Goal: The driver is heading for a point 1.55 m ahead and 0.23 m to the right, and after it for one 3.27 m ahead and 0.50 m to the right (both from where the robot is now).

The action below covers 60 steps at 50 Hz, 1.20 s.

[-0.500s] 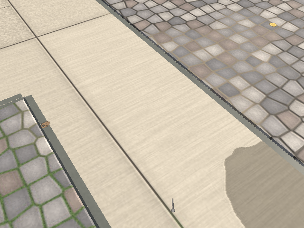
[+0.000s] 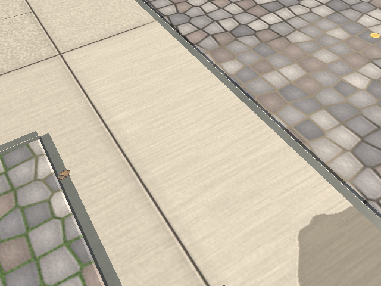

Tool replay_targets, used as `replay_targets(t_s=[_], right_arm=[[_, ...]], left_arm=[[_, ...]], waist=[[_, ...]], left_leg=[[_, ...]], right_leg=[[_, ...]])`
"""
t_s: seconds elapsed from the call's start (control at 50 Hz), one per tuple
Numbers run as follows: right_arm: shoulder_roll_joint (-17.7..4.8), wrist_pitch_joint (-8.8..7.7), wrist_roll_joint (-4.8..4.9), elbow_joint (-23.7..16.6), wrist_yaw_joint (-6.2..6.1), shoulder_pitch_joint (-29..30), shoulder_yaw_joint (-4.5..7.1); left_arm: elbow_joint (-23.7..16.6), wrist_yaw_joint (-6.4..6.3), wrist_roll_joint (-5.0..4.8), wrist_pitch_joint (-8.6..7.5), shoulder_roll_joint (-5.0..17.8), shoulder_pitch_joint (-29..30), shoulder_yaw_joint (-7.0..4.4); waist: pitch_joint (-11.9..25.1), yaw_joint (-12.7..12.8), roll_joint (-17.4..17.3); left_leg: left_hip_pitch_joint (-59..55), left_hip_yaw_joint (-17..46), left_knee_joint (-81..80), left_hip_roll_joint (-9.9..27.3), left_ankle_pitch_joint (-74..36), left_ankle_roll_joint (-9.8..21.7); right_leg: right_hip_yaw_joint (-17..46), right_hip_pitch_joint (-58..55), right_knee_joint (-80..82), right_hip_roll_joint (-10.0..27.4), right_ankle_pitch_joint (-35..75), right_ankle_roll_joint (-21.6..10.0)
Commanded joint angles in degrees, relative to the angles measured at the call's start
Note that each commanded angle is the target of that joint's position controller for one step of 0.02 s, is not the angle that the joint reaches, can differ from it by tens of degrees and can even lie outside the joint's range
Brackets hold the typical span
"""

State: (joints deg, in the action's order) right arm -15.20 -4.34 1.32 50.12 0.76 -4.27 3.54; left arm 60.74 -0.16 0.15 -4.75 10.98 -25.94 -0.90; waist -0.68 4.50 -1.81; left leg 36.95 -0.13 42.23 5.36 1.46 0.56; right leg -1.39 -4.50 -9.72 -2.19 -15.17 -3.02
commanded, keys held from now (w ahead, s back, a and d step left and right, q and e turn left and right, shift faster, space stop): w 1.00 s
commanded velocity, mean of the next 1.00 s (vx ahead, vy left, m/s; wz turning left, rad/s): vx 0.49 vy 0.00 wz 0.00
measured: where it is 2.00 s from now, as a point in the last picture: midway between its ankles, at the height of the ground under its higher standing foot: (228, 141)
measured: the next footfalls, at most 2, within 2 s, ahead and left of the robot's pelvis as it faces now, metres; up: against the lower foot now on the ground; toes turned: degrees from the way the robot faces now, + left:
left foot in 0.18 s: +0.30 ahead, +0.14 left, +0.00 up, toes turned +2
right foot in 0.72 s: +0.61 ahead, -0.10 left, +0.00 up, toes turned -3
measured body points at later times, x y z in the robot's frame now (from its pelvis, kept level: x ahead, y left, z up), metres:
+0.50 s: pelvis +0.29 +0.05 +0.00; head +0.30 +0.06 +0.45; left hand +0.45 +0.32 -0.11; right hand +0.29 -0.21 -0.14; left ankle +0.26 +0.14 -0.74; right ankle +0.45 -0.13 -0.67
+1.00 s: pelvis +0.58 -0.02 +0.00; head +0.60 -0.03 +0.45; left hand +0.60 +0.25 -0.13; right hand +0.71 -0.29 -0.12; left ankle +0.69 +0.16 -0.67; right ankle +0.57 -0.10 -0.74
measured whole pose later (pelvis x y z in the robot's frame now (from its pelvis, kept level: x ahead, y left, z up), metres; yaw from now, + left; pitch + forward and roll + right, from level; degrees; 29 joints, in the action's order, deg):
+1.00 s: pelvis +0.58 -0.02 +0.00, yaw +0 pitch +1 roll -1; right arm -16.3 -4.1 0.5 52.4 -0.3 -8.3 3.5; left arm 54.4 1.1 0.3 -5.4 13.7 -18.8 -2.9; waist -0.4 2.4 -2.3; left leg 38.1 2.2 53.4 7.7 7.0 1.0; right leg -3.7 6.8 -14.3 -3.5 -8.7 -4.1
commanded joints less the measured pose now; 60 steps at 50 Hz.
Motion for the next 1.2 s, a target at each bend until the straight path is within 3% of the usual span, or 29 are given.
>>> replay_targets(t_s=[0.02,0.1,0.14,0.16,0.18,0.2,0.22,0.24,0.26,0.28,0.34,0.42,0.52,0.6,0.66,0.7,0.72,0.74,0.76,0.78,0.8,0.82,0.84,0.88,0.92,0.98,1.06,1.14,1.2], right_arm=[[-1.2,-1.00,0.28,-6.1,0.82,10.8,-0.66],[-3.0,-1.66,0.45,-7.7,2.02,12.6,-0.44],[-5.9,-1.74,0.33,-6.4,1.90,6.2,0.92],[-8.1,-1.55,0.44,-3.6,1.48,-3.1,2.27],[-10.7,-1.24,0.15,-0.8,0.87,-13.9,3.32],[-16.1,-1.03,-1.19,1.0,0.69,-21.5,4.53],[-11.5,-0.96,-0.95,1.5,0.88,-20.7,2.97],[-8.6,-1.28,-0.41,1.0,0.95,-14.7,1.96],[-6.6,-1.55,-0.49,-0.2,0.98,-9.0,1.26],[-4.8,-1.89,-1.05,-0.5,1.30,-5.5,0.68],[-3.2,-2.51,-1.58,0.6,1.76,-4.0,0.12],[-6.6,-2.61,-1.54,2.7,0.18,-8.6,0.65],[-7.9,-1.87,-0.76,4.3,-0.99,-14.3,0.60],[-8.4,-0.74,-0.26,6.4,-1.14,-19.0,0.81],[-9.4,0.35,-0.20,6.8,-1.39,-18.9,1.35],[-9.7,1.03,-0.37,6.1,-1.39,-16.4,1.37],[-7.9,1.15,-0.91,5.3,-1.41,-16.5,0.58],[-1.9,0.18,-1.33,4.3,-0.89,-22.7,-1.26],[-1.1,-1.26,-0.91,5.2,-0.57,-22.9,-1.77],[-7.2,-2.38,0.78,3.9,-0.21,-17.9,-0.15],[-8.0,-2.88,1.52,2.4,-0.25,-13.3,-0.02],[-7.4,-2.82,0.82,2.1,-0.59,-11.0,0.12],[-6.9,-2.13,0.14,2.3,-0.89,-11.4,0.54],[-4.1,-0.58,-0.23,3.1,-1.00,-13.5,0.32],[-3.5,0.18,-0.57,2.4,-1.20,-11.8,0.34],[-3.6,0.09,-1.17,0.2,-1.14,-5.6,0.49],[-2.2,-0.53,-0.79,-2.1,-0.36,2.6,-0.18],[-2.6,-0.97,-0.27,-4.3,0.74,8.4,-0.53],[-4.5,-1.76,-0.26,-5.3,1.47,8.0,0.04]], left_arm=[[-1.6,-0.75,-0.48,-0.35,10.4,-2.8,-1.97],[-1.3,-0.97,-1.05,0.25,11.2,-2.5,-2.74],[-2.0,-1.02,-0.67,0.86,12.8,-0.9,-3.39],[-2.5,-1.00,-0.29,1.42,12.4,0.0,-3.28],[-3.6,-0.92,0.21,1.55,11.4,0.6,-2.69],[-4.5,-0.05,0.16,0.51,3.2,-7.0,-0.45],[-3.5,0.37,-1.09,-1.34,4.5,-5.4,-0.59],[-6.2,0.57,-2.83,-2.48,9.8,1.3,-2.10],[-7.5,0.26,-3.19,-2.96,10.8,5.7,-2.32],[-7.7,-0.24,-2.45,-2.79,10.6,7.4,-2.73],[-7.1,-0.72,-1.39,-0.42,6.8,3.9,-2.85],[-10.8,-1.04,-0.50,0.37,7.9,12.2,-3.35],[-14.0,0.11,-0.68,-0.57,6.3,23.1,-2.55],[-16.6,1.49,-1.26,-0.93,6.6,29.4,-2.03],[-17.7,2.42,-1.36,-1.40,8.4,28.8,-2.41],[-15.3,2.34,-1.26,-1.60,11.5,18.9,-4.05],[-12.3,1.87,-0.95,-1.56,14.9,8.3,-5.50],[-10.6,1.58,0.15,-1.22,20.6,0.2,-6.96],[-10.0,1.73,-0.51,-0.89,17.7,-1.4,-6.05],[-10.5,1.69,-0.81,-0.97,14.2,2.6,-4.74],[-12.0,1.51,-0.60,-0.97,12.4,7.9,-4.12],[-12.5,1.71,-0.09,-1.09,10.9,11.8,-3.61],[-12.7,1.86,0.37,-1.43,9.2,14.0,-3.13],[-12.1,2.15,0.33,-1.72,8.7,14.4,-3.02],[-11.1,1.77,0.16,-2.00,10.4,12.7,-3.44],[-9.7,0.76,0.02,-1.58,11.4,9.7,-3.71],[-8.3,0.00,-0.58,-1.12,12.0,6.4,-3.77],[-5.9,-0.22,-1.06,-0.17,12.5,2.5,-4.11],[-5.4,-0.58,-1.45,0.76,13.2,2.5,-4.58]], waist=[[-7.9,0.5,6.6],[-7.4,-1.7,6.8],[-1.5,-5.9,9.0],[4.2,-10.6,9.1],[11.2,-15.0,7.4],[21.9,-11.7,-7.6],[24.3,-12.2,-10.1],[12.9,-10.9,-8.2],[6.8,-9.0,-3.4],[3.0,-6.9,-0.1],[1.1,-2.6,-2.5],[-2.6,-3.7,-1.0],[-3.4,-7.3,-0.4],[-4.7,-9.2,-0.3],[-3.5,-7.3,-1.6],[2.7,-1.4,-2.6],[10.2,2.6,-1.1],[19.9,1.7,10.3],[24.3,2.0,16.4],[16.9,1.9,12.7],[10.2,0.5,9.3],[5.4,-1.2,5.3],[3.6,-3.4,5.8],[2.4,-5.3,6.4],[0.8,-5.8,5.6],[-0.8,-4.4,4.7],[-2.6,-1.9,5.0],[-4.4,-0.4,5.0],[-3.7,-2.4,5.7]], left_leg=[[0.7,-2.2,-7.5,-2.0,-5.1,0.0],[-1.5,-1.4,-12.3,-2.9,-2.2,3.0],[-11.8,-3.4,-11.8,-6.1,1.4,5.0],[-23.4,-4.6,-12.1,-7.9,1.8,6.6],[-41.1,1.7,-10.2,-2.4,2.7,9.3],[-64.0,30.2,-14.1,13.9,16.0,19.4],[-63.1,45.8,-25.5,17.2,22.8,20.4],[-54.0,37.5,-27.1,14.8,23.7,16.6],[-43.7,28.8,-28.7,12.9,18.9,14.7],[-34.9,22.3,-30.5,10.6,12.6,13.5],[-23.8,12.9,-34.7,6.5,6.7,12.8],[-23.3,9.2,-37.7,6.4,3.2,13.9],[-27.2,3.9,-37.4,4.2,0.1,11.2],[-36.0,4.3,-34.1,7.3,-0.9,11.0],[-41.7,5.2,-29.3,9.9,-8.2,9.6],[-41.1,2.6,-17.6,7.4,-25.8,7.7],[-34.1,0.2,-4.3,4.2,-23.9,5.9],[-10.7,-3.1,18.8,-3.9,-3.9,1.7],[0.0,3.6,30.2,-9.0,30.2,1.1],[5.7,7.1,35.0,-5.2,29.1,2.5],[6.4,5.1,34.0,-2.0,24.1,3.2],[4.4,4.0,30.0,0.4,19.4,3.2],[0.7,4.4,26.3,2.3,16.4,3.1],[-3.5,4.0,23.0,3.1,13.9,2.4],[-1.4,3.5,19.0,3.5,10.7,1.2],[3.1,3.2,8.9,3.5,1.8,-0.2],[-0.1,0.6,-4.8,1.0,-7.9,-0.4],[1.3,0.7,-10.8,-0.1,-6.1,0.7],[-2.0,1.4,-13.9,-1.2,-0.1,2.3]], right_leg=[[6.1,6.0,5.5,13.9,17.6,-7.0],[5.0,-0.9,1.4,16.9,27.0,-6.1],[3.9,-3.1,-7.5,17.0,47.4,-4.8],[2.2,-1.1,-18.2,14.8,54.3,-3.5],[1.6,10.2,-32.9,12.7,45.0,-1.9],[0.7,33.7,-57.7,2.0,11.6,2.0],[9.2,40.7,-67.2,-1.0,-16.2,1.2],[9.0,46.2,-70.3,2.7,-13.7,-0.1],[7.3,45.2,-68.0,6.1,-8.0,-0.7],[6.1,42.5,-64.2,8.4,-3.9,-0.6],[5.9,34.6,-57.8,11.3,-0.3,0.1],[4.9,42.3,-46.8,12.3,9.1,2.7],[1.8,40.7,-28.1,9.2,22.8,3.2],[1.9,42.8,-21.9,7.9,20.1,2.4],[1.6,40.4,-19.3,6.7,13.3,0.2],[-1.4,25.8,-17.6,3.1,11.3,-2.2],[1.0,9.6,-19.6,5.4,12.9,-4.7],[24.5,-15.0,-19.0,20.3,6.7,-13.0],[43.3,-20.4,-9.1,25.6,0.3,-16.2],[37.7,-14.7,-7.7,23.7,-3.1,-13.3],[29.3,-5.9,-6.6,21.7,0.2,-11.4],[23.2,2.9,-4.3,19.5,5.2,-10.6],[18.8,8.4,-2.5,17.4,8.7,-9.6],[14.6,13.6,0.6,15.4,11.6,-9.8],[11.6,14.7,2.3,15.2,15.6,-10.6],[8.5,12.7,3.4,14.5,18.2,-10.1],[4.2,12.1,4.2,12.5,16.3,-8.2],[4.5,4.7,1.9,15.4,16.6,-8.0],[7.2,0.8,-2.8,17.6,21.7,-7.0]])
